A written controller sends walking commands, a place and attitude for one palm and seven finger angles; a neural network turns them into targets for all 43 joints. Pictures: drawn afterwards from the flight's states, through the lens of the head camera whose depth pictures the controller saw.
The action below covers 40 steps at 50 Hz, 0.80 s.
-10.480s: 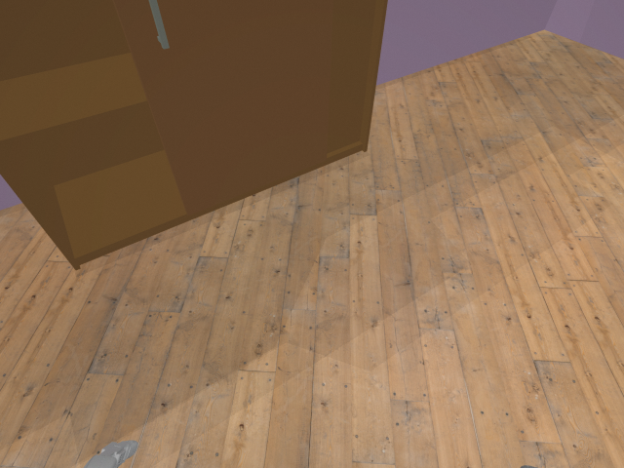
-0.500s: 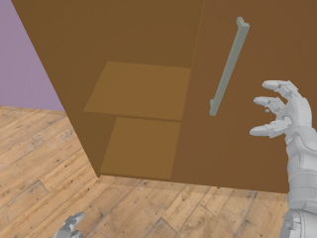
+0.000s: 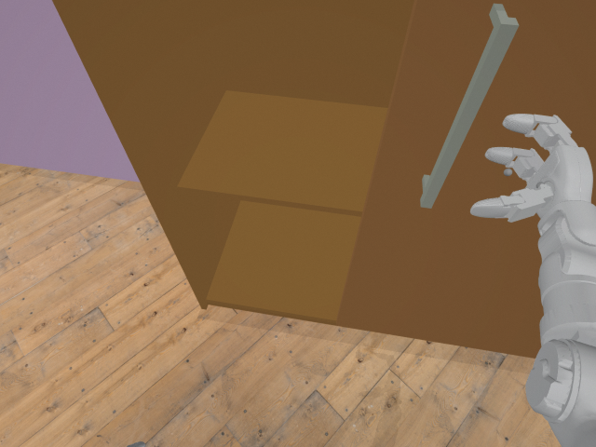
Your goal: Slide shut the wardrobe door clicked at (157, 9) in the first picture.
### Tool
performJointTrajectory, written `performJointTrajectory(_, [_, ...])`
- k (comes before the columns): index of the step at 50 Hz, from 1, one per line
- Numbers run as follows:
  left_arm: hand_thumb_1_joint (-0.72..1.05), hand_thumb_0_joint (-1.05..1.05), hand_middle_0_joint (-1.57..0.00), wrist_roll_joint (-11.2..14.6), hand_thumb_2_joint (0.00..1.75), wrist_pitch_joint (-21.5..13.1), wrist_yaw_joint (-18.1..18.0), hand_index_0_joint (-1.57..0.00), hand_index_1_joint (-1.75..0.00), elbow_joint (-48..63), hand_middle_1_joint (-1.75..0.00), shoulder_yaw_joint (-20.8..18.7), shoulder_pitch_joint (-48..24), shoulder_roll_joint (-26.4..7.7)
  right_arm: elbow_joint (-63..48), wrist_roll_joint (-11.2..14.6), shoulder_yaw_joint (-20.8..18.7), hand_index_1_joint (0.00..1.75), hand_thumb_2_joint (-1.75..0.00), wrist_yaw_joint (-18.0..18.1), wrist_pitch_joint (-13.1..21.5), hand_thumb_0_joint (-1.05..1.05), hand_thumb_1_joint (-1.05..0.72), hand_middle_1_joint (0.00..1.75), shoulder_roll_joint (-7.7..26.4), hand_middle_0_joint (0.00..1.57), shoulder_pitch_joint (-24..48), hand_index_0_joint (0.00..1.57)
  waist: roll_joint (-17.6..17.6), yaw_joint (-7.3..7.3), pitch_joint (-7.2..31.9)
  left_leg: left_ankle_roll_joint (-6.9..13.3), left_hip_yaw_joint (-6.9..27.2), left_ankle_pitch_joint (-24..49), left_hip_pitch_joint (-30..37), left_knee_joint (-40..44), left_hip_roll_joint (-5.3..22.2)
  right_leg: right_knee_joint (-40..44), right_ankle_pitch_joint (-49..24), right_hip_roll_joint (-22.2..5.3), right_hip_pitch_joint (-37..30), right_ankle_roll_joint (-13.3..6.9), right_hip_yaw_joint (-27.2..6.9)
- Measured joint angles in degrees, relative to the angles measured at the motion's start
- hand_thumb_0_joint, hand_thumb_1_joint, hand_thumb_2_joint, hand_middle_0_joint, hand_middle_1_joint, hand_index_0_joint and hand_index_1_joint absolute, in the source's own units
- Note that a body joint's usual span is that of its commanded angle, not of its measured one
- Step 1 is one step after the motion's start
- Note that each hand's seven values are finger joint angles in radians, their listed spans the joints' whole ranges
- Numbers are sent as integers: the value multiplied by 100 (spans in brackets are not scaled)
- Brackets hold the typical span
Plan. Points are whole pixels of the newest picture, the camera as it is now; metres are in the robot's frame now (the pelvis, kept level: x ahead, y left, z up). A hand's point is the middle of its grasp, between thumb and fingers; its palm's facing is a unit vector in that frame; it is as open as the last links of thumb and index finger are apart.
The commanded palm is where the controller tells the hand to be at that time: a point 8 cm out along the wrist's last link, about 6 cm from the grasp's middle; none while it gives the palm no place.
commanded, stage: move the hooked fingers beside the handle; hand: right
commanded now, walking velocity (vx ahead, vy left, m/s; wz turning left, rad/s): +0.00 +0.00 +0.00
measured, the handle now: (455, 124) +0.54 -0.14 +0.16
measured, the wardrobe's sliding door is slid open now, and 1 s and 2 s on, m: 0.46 0.46 0.46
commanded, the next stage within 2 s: feel for the door with the fingertips in 0.80 s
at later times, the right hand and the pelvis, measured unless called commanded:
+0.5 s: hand (512, 176) +0.47 -0.21 +0.14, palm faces +0.04 +1.00 -0.03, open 13.9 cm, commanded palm +0.44 -0.25 +0.13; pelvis +0.00 +0.00 +0.00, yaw +1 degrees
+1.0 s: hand (501, 174) +0.46 -0.19 +0.14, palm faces +0.01 +1.00 -0.03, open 13.9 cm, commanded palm +0.44 -0.23 +0.13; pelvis +0.00 +0.00 +0.00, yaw -1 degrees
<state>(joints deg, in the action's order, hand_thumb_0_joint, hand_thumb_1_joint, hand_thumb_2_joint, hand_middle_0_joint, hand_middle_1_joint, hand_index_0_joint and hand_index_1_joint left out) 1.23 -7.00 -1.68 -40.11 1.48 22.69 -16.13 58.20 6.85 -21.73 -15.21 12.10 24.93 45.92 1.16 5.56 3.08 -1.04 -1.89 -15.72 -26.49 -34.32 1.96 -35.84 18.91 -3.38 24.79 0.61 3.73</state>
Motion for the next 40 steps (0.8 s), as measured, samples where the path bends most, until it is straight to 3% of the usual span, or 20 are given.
performJointTrajectory(6, [90,1,-20,-17,90,108,38,-20,-30,39,-30,37,15,7,604,-205,-159,120,-30,41,35,-1,49,121,286,30,385,31,-27,138,30,7,8,-12,-209,-101,-19,-130,32,-24,216,-1,0])
performJointTrajectory(10, [90,1,-20,-37,90,170,57,-20,-30,117,-30,0,89,-10,555,-230,-184,120,-30,-9,130,-1,49,120,381,30,332,30,-14,145,13,3,42,-1,-342,-146,-29,-186,41,-34,338,-9,30])
performJointTrajectory(16, [90,1,-20,-27,90,255,53,-20,-30,52,-30,-17,171,-18,403,-59,-195,120,-30,-115,220,-1,49,120,245,30,213,30,-12,100,88,-7,36,-23,-334,-150,-37,-226,81,-43,349,-12,20])
performJointTrajectory(22, [90,1,-20,-25,90,296,62,-20,-30,145,-30,-21,112,-18,429,-171,-179,120,-30,-29,133,-1,50,120,301,30,164,30,-13,131,107,-8,23,-39,-345,-173,-40,-277,109,-47,378,-19,5])
performJointTrajectory(30, [90,1,-20,1,90,285,62,-20,-30,160,-30,-28,31,16,10,23,12,120,-30,-10,143,-1,50,120,33,30,-46,30,11,17,145,-23,5,-54,-217,-133,-27,-258,128,-33,272,-24,-15])
performJointTrajectory(35, [90,1,-20,-3,90,282,74,-20,-30,207,-30,3,-86,33,99,-76,61,120,-30,116,6,-1,50,121,-53,30,11,31,22,17,152,-23,-13,-63,-209,-150,-8,-262,121,-14,268,-27,-35])
performJointTrajectory(40, [90,1,-20,-12,90,271,77,-20,-30,270,-30,27,-145,60,19,-91,-3,120,-30,193,81,-1,50,121,-82,30,-67,31,18,4,112,-20,16,-62,-209,-170,-11,-244,110,-15,237,-24,-7])
